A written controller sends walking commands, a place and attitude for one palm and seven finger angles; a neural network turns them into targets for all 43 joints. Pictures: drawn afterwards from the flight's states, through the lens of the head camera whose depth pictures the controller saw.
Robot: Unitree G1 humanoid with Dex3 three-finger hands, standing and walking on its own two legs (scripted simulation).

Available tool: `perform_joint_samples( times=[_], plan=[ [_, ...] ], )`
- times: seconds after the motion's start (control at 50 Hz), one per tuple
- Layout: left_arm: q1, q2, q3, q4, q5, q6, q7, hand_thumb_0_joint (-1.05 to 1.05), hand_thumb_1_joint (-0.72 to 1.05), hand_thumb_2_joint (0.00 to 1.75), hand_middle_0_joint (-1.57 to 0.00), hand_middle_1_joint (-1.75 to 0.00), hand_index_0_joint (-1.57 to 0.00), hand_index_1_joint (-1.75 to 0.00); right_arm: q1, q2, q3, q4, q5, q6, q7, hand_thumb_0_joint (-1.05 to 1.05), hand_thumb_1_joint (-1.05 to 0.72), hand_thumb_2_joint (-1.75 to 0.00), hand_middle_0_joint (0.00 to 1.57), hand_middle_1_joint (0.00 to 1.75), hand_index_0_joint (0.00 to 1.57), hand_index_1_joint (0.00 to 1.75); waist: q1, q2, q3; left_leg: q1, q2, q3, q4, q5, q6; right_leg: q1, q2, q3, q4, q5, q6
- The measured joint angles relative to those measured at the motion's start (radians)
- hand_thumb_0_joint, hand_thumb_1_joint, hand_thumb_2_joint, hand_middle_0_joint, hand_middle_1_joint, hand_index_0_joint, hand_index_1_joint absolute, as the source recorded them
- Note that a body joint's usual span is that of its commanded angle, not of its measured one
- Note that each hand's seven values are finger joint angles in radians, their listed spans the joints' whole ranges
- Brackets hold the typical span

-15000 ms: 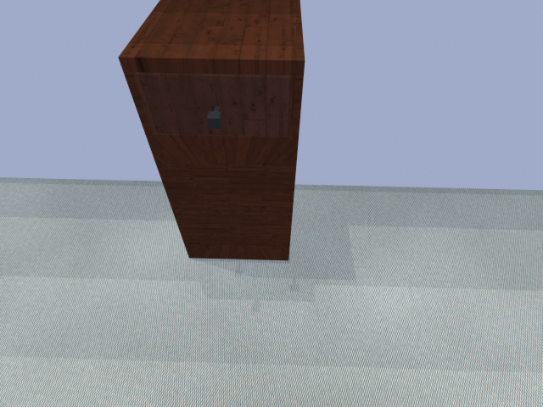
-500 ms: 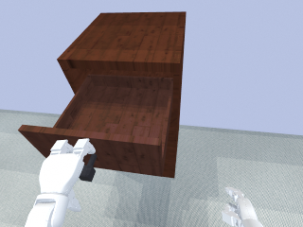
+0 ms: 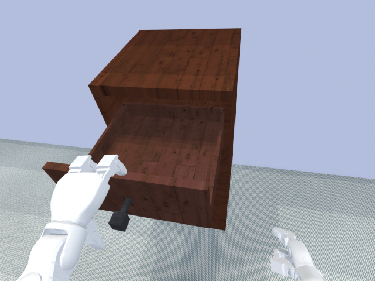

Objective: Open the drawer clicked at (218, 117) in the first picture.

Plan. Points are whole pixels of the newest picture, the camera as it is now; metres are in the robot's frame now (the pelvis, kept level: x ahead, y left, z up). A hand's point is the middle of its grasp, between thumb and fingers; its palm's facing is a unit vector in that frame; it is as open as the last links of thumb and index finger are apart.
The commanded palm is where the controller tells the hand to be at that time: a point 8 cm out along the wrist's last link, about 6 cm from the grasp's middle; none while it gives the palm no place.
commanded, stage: lift the hand off the handle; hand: left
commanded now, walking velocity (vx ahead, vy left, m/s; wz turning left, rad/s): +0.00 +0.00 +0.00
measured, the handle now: (122, 213) +0.25 +0.21 +0.00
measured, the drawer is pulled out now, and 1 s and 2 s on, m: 0.29 0.29 0.29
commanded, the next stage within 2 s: draw the hand back to the body in 0.42 s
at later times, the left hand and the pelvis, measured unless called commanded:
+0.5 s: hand (82, 195) +0.21 +0.22 +0.15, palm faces +0.12 -0.10 -0.99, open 13.9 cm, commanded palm +0.17 +0.21 +0.20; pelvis -0.01 +0.00 +0.01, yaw +1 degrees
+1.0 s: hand (69, 208) +0.18 +0.23 +0.14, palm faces +0.10 -0.08 -0.99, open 13.9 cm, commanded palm +0.15 +0.24 +0.20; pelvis -0.01 +0.00 +0.01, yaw +1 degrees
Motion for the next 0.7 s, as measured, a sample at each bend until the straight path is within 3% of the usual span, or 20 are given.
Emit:
perform_joint_samples(
  times=[0.38,0.54,0.7],
  plan=[
    [-0.003,0.085,0.079,-0.142,-0.095,0.068,-0.13,-0.01,-0.49,0.3,-0.32,-1.2,-0.32,-1.2,-0.008,-0.041,0.009,-0.021,0.025,0.023,0.002,0.01,-0.9,-0.9,0.2,0.3,0.2,0.3,-0.008,0.014,0.019,0.082,0.003,-0.01,-0.074,0.039,0.0,0.091,0.0,-0.009,-0.086,0.042,0.001],
    [-0.044,0.087,0.068,-0.096,-0.098,0.05,-0.17,-0.01,-0.49,0.3,-0.32,-1.2,-0.32,-1.2,-0.015,-0.032,0.018,-0.024,0.027,0.02,-0.001,0.01,-0.9,-0.9,0.2,0.3,0.2,0.3,-0.009,0.009,0.033,0.078,0.001,-0.014,-0.078,0.053,-0.002,0.088,-0.002,-0.012,-0.091,0.054,0.0],
    [-0.011,0.094,0.099,-0.108,-0.104,0.008,-0.147,-0.01,-0.49,0.3,-0.32,-1.2,-0.32,-1.2,0.004,-0.018,0.021,-0.022,0.025,0.008,0.003,0.01,-0.9,-0.9,0.2,0.3,0.2,0.3,-0.014,0.009,0.028,0.071,0.003,-0.009,-0.075,0.053,-0.003,0.079,0.0,-0.008,-0.088,0.057,0.0]
  ],
)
